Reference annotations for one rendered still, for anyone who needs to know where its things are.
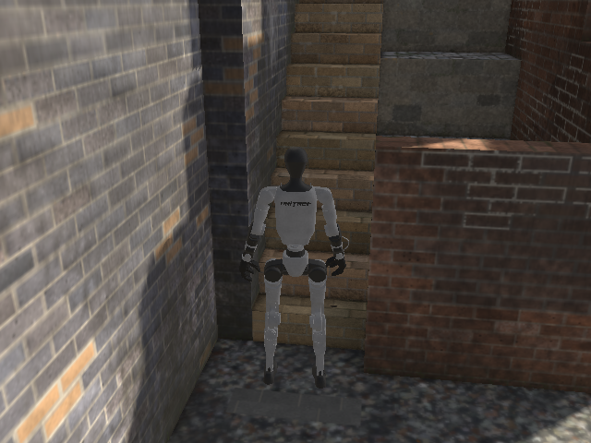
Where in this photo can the left robot upper arm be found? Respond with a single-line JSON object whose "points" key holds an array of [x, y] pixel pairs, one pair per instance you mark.
{"points": [[266, 196]]}

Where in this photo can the right robot upper arm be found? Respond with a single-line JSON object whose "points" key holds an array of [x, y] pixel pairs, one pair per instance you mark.
{"points": [[324, 196]]}

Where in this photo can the right robot hand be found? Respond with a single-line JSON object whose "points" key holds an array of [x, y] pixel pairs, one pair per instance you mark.
{"points": [[332, 262]]}

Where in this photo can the robot right thigh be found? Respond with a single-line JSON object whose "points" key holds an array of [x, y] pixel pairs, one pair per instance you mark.
{"points": [[317, 277]]}

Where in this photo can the robot thigh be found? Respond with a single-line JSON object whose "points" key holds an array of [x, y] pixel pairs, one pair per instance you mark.
{"points": [[317, 277], [273, 276]]}

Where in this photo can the robot left thigh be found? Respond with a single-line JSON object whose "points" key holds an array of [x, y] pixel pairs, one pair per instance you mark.
{"points": [[273, 276]]}

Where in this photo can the left robot forearm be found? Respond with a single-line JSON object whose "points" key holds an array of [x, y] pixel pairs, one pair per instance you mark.
{"points": [[251, 245]]}

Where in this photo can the left robot hand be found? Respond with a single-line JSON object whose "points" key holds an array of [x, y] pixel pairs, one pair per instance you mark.
{"points": [[244, 267]]}

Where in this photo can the right robot forearm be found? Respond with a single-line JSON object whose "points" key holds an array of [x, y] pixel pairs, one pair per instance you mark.
{"points": [[337, 245]]}

